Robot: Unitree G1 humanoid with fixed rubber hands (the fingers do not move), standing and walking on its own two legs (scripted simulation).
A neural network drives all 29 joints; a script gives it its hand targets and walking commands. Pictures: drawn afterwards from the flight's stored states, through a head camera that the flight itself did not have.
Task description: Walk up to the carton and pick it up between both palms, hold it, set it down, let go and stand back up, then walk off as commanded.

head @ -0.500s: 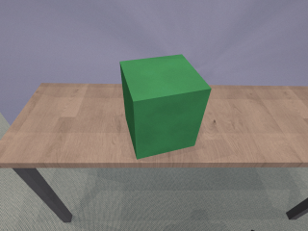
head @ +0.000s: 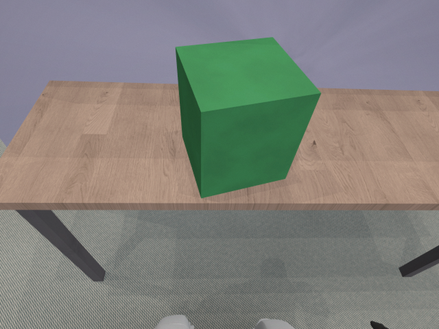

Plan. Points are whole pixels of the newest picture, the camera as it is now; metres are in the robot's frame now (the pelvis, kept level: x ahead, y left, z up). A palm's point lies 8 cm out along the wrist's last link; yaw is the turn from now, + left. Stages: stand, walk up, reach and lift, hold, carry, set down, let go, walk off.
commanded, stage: walk off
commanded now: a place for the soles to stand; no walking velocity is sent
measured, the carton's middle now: (236, 119) +0.51 +0.01 +0.07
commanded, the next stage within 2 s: none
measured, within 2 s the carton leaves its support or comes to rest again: neither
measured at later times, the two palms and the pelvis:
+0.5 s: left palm out of the picture +0.02 +0.35 -0.16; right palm out of the picture +0.06 -0.24 -0.07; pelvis -0.05 +0.06 -0.01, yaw +1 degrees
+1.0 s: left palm out of the picture -0.04 +0.27 -0.14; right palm out of the picture +0.03 -0.32 -0.13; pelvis -0.09 -0.04 -0.03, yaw +1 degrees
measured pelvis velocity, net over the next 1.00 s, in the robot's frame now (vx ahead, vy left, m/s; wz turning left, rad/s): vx -0.09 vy -0.04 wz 0.01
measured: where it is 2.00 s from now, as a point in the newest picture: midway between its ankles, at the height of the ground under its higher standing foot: outside the picture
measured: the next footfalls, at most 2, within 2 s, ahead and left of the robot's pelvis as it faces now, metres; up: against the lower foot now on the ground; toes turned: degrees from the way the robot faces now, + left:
right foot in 0.94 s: +0.00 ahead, -0.11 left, +0.00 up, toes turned +9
left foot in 1.46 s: -0.15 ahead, +0.07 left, +0.00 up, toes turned -4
